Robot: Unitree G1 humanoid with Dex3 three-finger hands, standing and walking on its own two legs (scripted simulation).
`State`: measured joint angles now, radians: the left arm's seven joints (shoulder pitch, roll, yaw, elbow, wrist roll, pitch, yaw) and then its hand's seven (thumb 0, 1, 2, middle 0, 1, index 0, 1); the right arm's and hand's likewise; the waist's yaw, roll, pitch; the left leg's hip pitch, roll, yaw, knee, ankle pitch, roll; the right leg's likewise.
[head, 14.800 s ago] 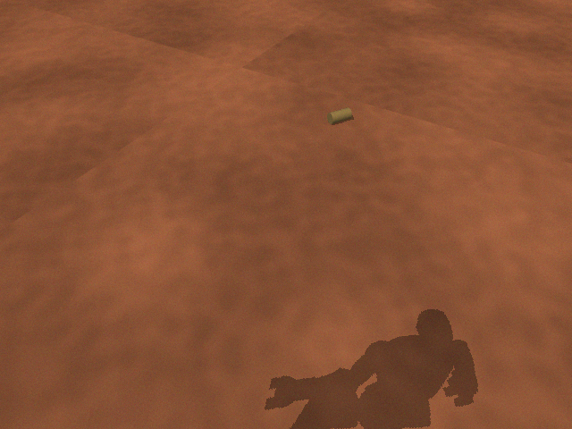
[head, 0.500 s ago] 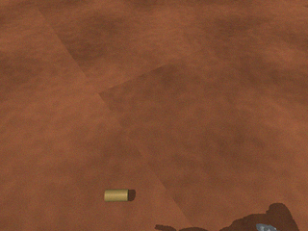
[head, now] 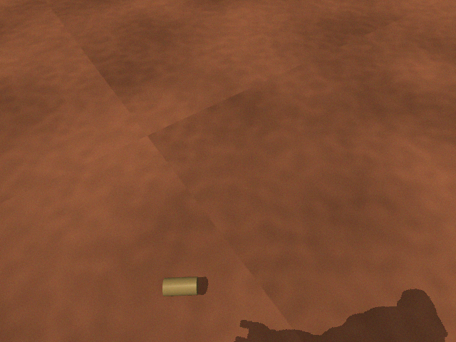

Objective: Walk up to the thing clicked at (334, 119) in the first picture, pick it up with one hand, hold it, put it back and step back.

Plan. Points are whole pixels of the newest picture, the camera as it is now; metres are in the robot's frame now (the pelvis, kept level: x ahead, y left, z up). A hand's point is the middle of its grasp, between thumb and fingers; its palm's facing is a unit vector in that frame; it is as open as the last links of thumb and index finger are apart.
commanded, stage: walk up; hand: left
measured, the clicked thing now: (180, 286) +0.42 +0.23 -0.73
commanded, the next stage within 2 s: stand in 1.16 s
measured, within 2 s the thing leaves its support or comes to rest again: neither
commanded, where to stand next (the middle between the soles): +0.04 -0.02 m, yaw +1 degrees
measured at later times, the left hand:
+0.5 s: hand out of the picture +0.11 +0.27 -0.14, palm faces -0.03 -0.94 -0.33, open 7.4 cm
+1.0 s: hand out of the picture +0.08 +0.25 -0.15, palm faces +0.01 -0.94 -0.33, open 7.4 cm
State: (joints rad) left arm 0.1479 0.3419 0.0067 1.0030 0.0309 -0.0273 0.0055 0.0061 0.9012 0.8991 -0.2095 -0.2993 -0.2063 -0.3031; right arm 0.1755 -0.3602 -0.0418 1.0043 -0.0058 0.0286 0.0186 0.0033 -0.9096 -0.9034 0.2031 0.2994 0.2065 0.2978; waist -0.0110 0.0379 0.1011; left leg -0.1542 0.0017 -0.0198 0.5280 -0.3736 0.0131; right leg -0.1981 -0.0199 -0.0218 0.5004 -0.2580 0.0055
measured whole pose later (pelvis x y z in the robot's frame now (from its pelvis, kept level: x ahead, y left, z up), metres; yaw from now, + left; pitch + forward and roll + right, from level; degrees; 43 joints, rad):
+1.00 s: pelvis +0.01 +0.00 +0.01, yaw +1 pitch -2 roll +0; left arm 0.11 0.33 0.03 1.14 0.02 -0.01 -0.01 0.01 0.90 0.90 -0.21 -0.30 -0.20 -0.30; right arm 0.13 -0.34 -0.02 1.11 -0.01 0.00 0.00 0.00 -0.91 -0.90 0.20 0.30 0.21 0.30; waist 0.00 0.01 0.05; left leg -0.06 0.01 -0.02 0.33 -0.23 -0.01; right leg -0.11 -0.02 -0.04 0.33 -0.18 0.01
